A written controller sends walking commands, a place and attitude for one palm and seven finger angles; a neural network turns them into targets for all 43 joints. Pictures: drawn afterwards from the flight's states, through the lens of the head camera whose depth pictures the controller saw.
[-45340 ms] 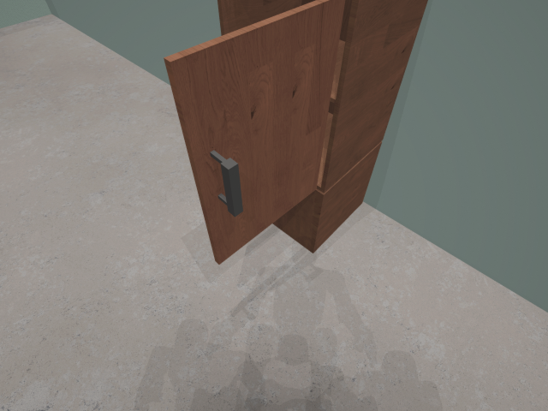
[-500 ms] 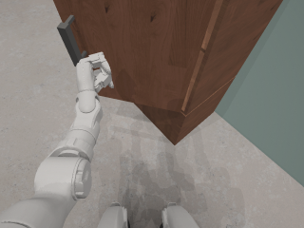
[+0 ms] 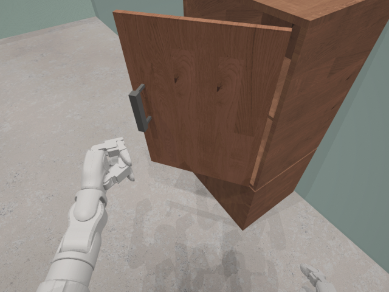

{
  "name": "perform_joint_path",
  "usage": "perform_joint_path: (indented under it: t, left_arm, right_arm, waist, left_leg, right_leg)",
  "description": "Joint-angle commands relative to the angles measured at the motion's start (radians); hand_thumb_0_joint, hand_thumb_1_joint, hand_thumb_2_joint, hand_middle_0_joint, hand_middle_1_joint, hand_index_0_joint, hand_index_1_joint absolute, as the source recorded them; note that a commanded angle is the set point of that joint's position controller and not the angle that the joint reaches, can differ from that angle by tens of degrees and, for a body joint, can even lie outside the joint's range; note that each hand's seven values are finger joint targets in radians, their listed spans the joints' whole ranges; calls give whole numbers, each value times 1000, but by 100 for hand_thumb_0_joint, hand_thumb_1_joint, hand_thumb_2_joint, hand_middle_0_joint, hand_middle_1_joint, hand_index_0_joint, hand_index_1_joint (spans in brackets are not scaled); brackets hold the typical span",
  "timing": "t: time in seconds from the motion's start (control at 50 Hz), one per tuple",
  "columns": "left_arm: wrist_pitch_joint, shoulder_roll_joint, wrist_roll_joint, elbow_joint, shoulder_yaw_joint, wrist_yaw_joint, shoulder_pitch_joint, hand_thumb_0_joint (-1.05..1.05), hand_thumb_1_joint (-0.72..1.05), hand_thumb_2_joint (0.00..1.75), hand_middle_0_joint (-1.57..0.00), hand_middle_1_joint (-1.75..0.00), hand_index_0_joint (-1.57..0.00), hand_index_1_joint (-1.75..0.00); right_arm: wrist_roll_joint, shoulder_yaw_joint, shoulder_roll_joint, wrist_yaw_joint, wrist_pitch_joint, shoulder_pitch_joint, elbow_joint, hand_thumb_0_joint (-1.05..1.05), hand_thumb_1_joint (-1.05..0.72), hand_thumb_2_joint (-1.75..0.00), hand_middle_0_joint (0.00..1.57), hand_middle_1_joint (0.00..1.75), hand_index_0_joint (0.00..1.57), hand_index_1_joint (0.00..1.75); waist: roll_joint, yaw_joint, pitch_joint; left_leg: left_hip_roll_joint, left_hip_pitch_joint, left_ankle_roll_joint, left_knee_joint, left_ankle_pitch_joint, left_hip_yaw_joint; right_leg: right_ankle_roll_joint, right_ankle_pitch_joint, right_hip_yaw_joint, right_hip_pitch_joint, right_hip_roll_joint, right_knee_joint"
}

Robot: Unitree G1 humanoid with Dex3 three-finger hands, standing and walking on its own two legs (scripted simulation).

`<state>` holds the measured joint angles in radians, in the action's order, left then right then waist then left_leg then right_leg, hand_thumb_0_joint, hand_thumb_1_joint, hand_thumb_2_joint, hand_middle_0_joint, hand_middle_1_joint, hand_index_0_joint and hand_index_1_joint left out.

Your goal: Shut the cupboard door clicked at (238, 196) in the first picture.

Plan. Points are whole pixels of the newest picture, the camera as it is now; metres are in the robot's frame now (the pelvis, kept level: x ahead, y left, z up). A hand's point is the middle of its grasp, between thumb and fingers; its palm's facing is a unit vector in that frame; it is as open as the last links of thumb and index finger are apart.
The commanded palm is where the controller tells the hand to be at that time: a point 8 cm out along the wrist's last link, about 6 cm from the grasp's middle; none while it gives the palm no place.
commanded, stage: draw the hand back to the body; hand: left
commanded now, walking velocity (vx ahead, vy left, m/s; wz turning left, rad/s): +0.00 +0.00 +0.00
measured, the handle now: (142, 108) +0.64 +0.19 +0.00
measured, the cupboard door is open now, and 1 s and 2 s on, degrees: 36 36 36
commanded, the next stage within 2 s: step back with the hand held close in 1.00 s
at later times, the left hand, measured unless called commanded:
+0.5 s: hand (31, 197) +0.24 +0.26 +0.16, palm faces +0.36 -0.86 -0.36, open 5.2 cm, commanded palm +0.18 +0.30 +0.19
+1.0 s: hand (0, 210) +0.20 +0.27 +0.19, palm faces +0.45 -0.80 -0.40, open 7.4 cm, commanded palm +0.15 +0.31 +0.20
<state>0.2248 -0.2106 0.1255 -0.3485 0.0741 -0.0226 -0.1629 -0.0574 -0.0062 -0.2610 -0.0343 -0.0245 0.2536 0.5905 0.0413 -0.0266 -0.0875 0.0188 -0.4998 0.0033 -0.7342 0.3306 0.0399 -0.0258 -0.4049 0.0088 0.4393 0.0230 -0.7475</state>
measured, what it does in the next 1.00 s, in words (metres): stands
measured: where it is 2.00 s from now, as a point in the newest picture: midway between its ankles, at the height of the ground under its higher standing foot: outside the picture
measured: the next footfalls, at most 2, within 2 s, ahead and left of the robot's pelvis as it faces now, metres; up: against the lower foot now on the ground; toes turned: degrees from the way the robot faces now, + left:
none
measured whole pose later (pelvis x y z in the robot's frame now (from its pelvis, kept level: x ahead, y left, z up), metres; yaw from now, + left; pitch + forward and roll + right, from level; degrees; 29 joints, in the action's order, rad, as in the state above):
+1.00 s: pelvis +0.02 +0.01 +0.03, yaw +1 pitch -4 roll +0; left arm 0.04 -0.36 0.09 0.37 0.32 -0.10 0.46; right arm -0.03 0.03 -0.23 -0.08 0.08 0.19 0.62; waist 0.07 0.06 -0.01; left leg -0.01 -0.13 0.02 -0.43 0.22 0.03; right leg -0.01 -0.28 0.02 0.05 0.01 -0.40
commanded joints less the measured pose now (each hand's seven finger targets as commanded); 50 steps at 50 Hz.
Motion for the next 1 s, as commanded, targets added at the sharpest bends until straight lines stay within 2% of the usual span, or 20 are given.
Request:
perform_joint_path:
  t: [0.0, 0.04, 0.18, 0.22, 0.32, 0.34, 0.36, 0.4, 0.46, 0.54, 0.56, 0.6, 0.62, 0.68, 0.72, 0.82, 0.84, 0.86, 0.94, 0.98]
  left_arm:
    - [-31, -205, -33, 361, 53, -38, -207, 0, 90, 90, -102, -120, -102, -120]
    - [-63, -220, -34, 398, 70, -43, -149, 0, 90, 90, -97, -114, -97, -114]
    - [-132, -204, -43, 605, 76, -52, 26, 0, 90, 90, -78, -93, -78, -93]
    - [-145, -210, -45, 653, 93, -57, 85, 0, 90, 90, -72, -87, -72, -87]
    - [-157, -257, -48, 772, 173, -66, 212, 0, 90, 90, -58, -72, -58, -72]
    - [-159, -292, -47, 782, 215, -70, 260, 0, 90, 90, -56, -69, -56, -69]
    - [-159, -274, -47, 808, 209, -68, 282, 0, 90, 90, -53, -66, -53, -66]
    - [-160, -291, -45, 843, 245, -72, 326, 0, 90, 90, -47, -60, -47, -60]
    - [-155, -318, -43, 894, 300, -79, 408, 0, 90, 90, -39, -51, -39, -51]
    - [-150, -362, -38, 917, 381, -87, 529, 0, 90, 90, -28, -39, -28, -39]
    - [-144, -350, -37, 941, 378, -87, 532, 0, 90, 90, -25, -36, -25, -36]
    - [-137, -373, -35, 955, 419, -93, 557, 0, 90, 90, -20, -30, -20, -30]
    - [-137, -331, -38, 933, 379, -90, 549, 0, 90, 90, -20, -30, -20, -30]
    - [-140, -300, -42, 890, 340, -91, 514, 0, 90, 90, -20, -30, -20, -30]
    - [-135, -318, -45, 890, 353, -95, 492, 0, 90, 90, -20, -30, -20, -30]
    - [-117, -352, -46, 940, 383, -102, 496, 0, 90, 90, -20, -30, -20, -30]
    - [-117, -381, -46, 940, 409, -104, 508, 0, 90, 90, -20, -30, -20, -30]
    - [-113, -357, -45, 956, 391, -102, 506, 0, 90, 90, -20, -30, -20, -30]
    - [-113, -363, -43, 935, 406, -98, 526, 0, 90, 90, -20, -30, -20, -30]
    - [-112, -347, -38, 923, 397, -95, 531, 0, 90, 90, -20, -30, -20, -30]
  right_arm:
    - [-5, -12, -72, -42, 9, -135, -166, 0, -90, -90, 20, 30, 20, 30]
    - [-4, -4, -71, -54, 6, -156, -168, 0, -90, -90, 20, 30, 20, 30]
    - [9, 23, -59, -50, 30, -190, -176, 0, -90, -90, 20, 30, 20, 30]
    - [16, 26, -60, -47, 40, -193, -174, 0, -90, -90, 20, 30, 20, 30]
    - [27, 28, -57, -40, 59, -205, -172, 0, -90, -90, 20, 30, 20, 30]
    - [31, 24, -63, -40, 63, -201, -165, 0, -90, -90, 20, 30, 20, 30]
    - [29, 27, -56, -38, 65, -207, -168, 0, -90, -90, 20, 30, 20, 30]
    - [31, 24, -54, -35, 72, -211, -164, 0, -90, -90, 20, 30, 20, 30]
    - [33, 20, -54, -33, 88, -211, -159, 0, -90, -90, 20, 30, 20, 30]
    - [32, 8, -61, -33, 106, -208, -150, 0, -90, -90, 20, 30, 20, 30]
    - [28, 8, -56, -32, 110, -210, -155, 0, -90, -90, 20, 30, 20, 30]
    - [26, 5, -57, -35, 119, -210, -151, 0, -90, -90, 20, 30, 20, 30]
    - [27, 5, -58, -36, 123, -205, -144, 0, -90, -90, 20, 30, 20, 30]
    - [27, -3, -71, -41, 130, -198, -137, 0, -90, -90, 20, 30, 20, 30]
    - [29, -6, -76, -46, 136, -195, -135, 0, -90, -90, 20, 30, 20, 30]
    - [32, -3, -67, -50, 153, -207, -133, 0, -90, -90, 20, 30, 20, 30]
    - [34, -3, -69, -53, 156, -208, -127, 0, -90, -90, 20, 30, 20, 30]
    - [32, 0, -61, -51, 158, -208, -129, 0, -90, -90, 20, 30, 20, 30]
    - [32, -1, -62, -50, 160, -207, -125, 0, -90, -90, 20, 30, 20, 30]
    - [30, 1, -58, -48, 159, -207, -130, 0, -90, -90, 20, 30, 20, 30]
  waist:
    - [-68, 20, -146]
    - [-73, 28, -112]
    - [26, 39, -72]
    - [16, 43, -65]
    - [26, 60, -56]
    - [3, 68, -60]
    - [27, 68, -58]
    - [15, 72, -42]
    - [38, 80, -38]
    - [-4, 94, -28]
    - [18, 90, -19]
    - [35, 95, 0]
    - [19, 84, 20]
    - [-26, 72, 73]
    - [-31, 75, 55]
    - [15, 93, 1]
    - [29, 98, 9]
    - [52, 94, 6]
    - [32, 94, 49]
    - [49, 93, 59]
  left_leg:
    - [-17, 260, 41, 186, -148, -19]
    - [-14, 302, 44, 224, -166, -23]
    - [-5, 442, 31, 321, -273, -39]
    - [-2, 461, 29, 340, -296, -47]
    - [-2, 481, 26, 359, -350, -47]
    - [-3, 472, 26, 357, -366, -48]
    - [-1, 478, 24, 360, -376, -47]
    - [1, 471, 22, 364, -371, -49]
    - [-1, 459, 22, 362, -378, -47]
    - [2, 442, 22, 352, -396, -41]
    - [1, 442, 22, 354, -379, -38]
    - [2, 431, 21, 358, -350, -41]
    - [2, 431, 23, 360, -332, -39]
    - [2, 423, 30, 369, -270, -39]
    - [-2, 425, 35, 373, -242, -41]
    - [-8, 436, 34, 365, -269, -38]
    - [-9, 430, 34, 359, -281, -33]
    - [-9, 430, 31, 360, -288, -32]
    - [-5, 418, 25, 363, -283, -32]
    - [-4, 420, 26, 367, -269, -27]
  right_leg:
    - [31, 284, -35, -127, -30, 257]
    - [26, 285, -26, -155, -26, 295]
    - [12, 352, 9, -240, -17, 360]
    - [11, 362, 17, -260, -13, 373]
    - [12, 396, 22, -303, -16, 392]
    - [12, 412, 21, -323, -17, 397]
    - [13, 412, 22, -325, -20, 394]
    - [15, 404, 25, -323, -19, 398]
    - [15, 408, 25, -339, -23, 399]
    - [18, 425, 28, -343, -20, 398]
    - [19, 412, 26, -332, -24, 396]
    - [18, 379, 27, -321, -21, 401]
    - [20, 363, 28, -302, -21, 402]
    - [25, 298, 27, -262, -21, 420]
    - [25, 272, 23, -267, -24, 420]
    - [20, 300, 16, -307, -27, 410]
    - [18, 319, 11, -314, -28, 420]
    - [18, 326, 13, -319, -31, 411]
    - [17, 318, 14, -300, -24, 425]
    - [19, 305, 11, -291, -25, 428]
